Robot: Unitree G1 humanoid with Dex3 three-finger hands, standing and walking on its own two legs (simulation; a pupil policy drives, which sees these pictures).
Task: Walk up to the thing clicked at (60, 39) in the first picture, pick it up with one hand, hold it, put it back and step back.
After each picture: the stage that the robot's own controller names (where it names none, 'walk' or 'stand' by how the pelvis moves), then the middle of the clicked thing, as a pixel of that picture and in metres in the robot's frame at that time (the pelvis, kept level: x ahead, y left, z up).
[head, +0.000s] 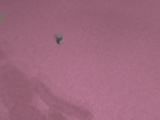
stand; (59, 38) +1.38 +0.26 -0.72
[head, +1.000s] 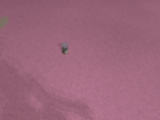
walk; (64, 48) +1.26 +0.13 -0.70
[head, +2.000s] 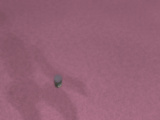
walk; (58, 81) +0.77 +0.15 -0.71
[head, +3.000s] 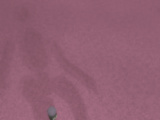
walk; (52, 113) +0.50 +0.19 -0.71
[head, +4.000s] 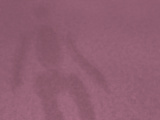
stand; out of the picture +0.39 +0.17 -0.70
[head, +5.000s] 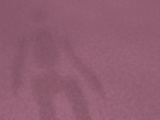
stand; out of the picture +0.36 +0.17 -0.72
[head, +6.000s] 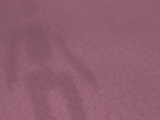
stand; out of the picture +0.34 +0.18 -0.72
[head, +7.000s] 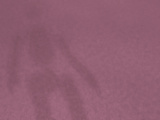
stand; out of the picture +0.35 +0.18 -0.73
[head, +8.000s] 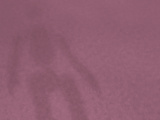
stand; out of the picture +0.35 +0.18 -0.73
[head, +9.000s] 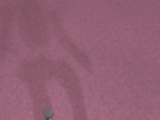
go down; (48, 114) +0.37 +0.17 -0.68
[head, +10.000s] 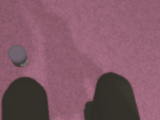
go down; (18, 56) +0.43 +0.21 -0.29
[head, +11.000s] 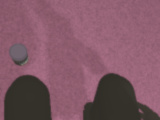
close in; (19, 55) +0.43 +0.21 -0.29
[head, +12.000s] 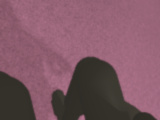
close in; out of the picture +0.42 +0.24 -0.22
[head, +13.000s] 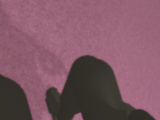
close; out of the picture +0.42 +0.25 -0.22
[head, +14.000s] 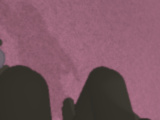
lift; out of the picture +0.35 +0.23 -0.16
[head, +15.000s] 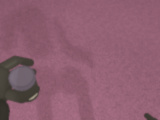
lift; (25, 85) +0.32 +0.18 +0.01
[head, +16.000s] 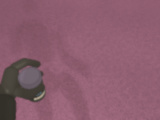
hold; (33, 85) +0.33 +0.17 +0.02
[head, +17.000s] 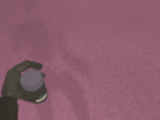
hold; (35, 87) +0.32 +0.16 +0.01
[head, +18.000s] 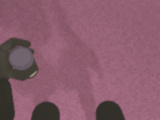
crouch; (25, 64) +0.39 +0.18 -0.07
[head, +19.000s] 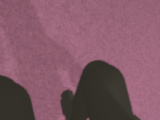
lower; out of the picture +0.43 +0.25 -0.20
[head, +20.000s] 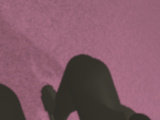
lower; out of the picture +0.44 +0.27 -0.23
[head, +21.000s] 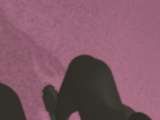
lower; out of the picture +0.44 +0.27 -0.23
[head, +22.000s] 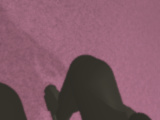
lower; out of the picture +0.44 +0.28 -0.23
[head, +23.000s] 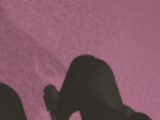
rest; out of the picture +0.44 +0.27 -0.23
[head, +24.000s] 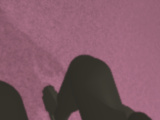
withdraw; out of the picture +0.43 +0.25 -0.24
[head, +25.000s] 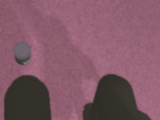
walk; (22, 54) +0.45 +0.21 -0.29
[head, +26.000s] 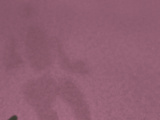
stand; out of the picture +0.38 +0.14 -0.65
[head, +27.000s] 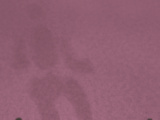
stand; out of the picture +0.39 +0.16 -0.66
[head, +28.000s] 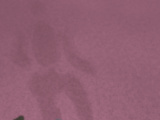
stand; out of the picture +0.39 +0.15 -0.67
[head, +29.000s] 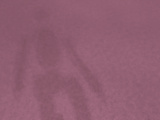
walk; out of the picture +0.39 +0.15 -0.72
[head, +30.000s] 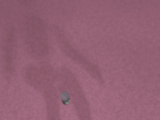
walk; (65, 98) +0.52 +0.15 -0.71
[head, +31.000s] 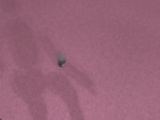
walk; (61, 60) +0.85 +0.12 -0.69
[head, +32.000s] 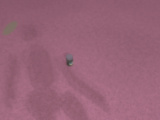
stand; (69, 60) +1.05 +0.14 -0.70
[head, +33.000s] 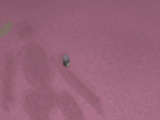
stand; (66, 60) +1.04 +0.15 -0.73
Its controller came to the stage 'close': yes
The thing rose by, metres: 0.72
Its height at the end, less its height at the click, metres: +0.00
